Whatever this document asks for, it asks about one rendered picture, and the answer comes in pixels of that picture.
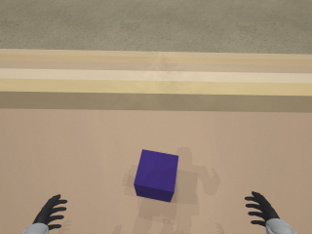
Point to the robot right forearm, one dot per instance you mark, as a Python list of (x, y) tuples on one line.
[(278, 226)]

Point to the carton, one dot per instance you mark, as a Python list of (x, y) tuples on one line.
[(156, 175)]

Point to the robot left hand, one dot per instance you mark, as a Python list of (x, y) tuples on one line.
[(48, 209)]

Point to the robot left forearm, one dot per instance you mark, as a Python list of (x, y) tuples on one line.
[(36, 228)]

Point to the robot right hand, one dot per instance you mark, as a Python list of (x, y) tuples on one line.
[(263, 205)]

